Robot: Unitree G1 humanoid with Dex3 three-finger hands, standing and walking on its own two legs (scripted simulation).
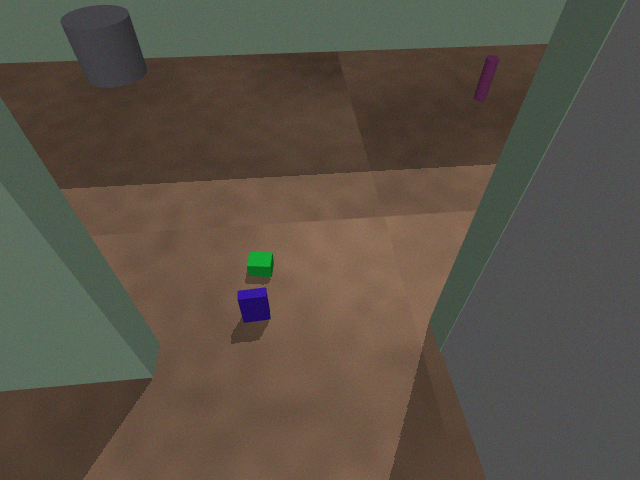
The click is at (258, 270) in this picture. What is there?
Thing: small box
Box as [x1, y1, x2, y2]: [247, 252, 273, 276]
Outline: 250,252 247,263 249,275 271,276 273,264 272,253
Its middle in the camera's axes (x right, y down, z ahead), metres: -0.23 +0.09 +1.54
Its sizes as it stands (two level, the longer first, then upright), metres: 0.089 0.070 0.065
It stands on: the floor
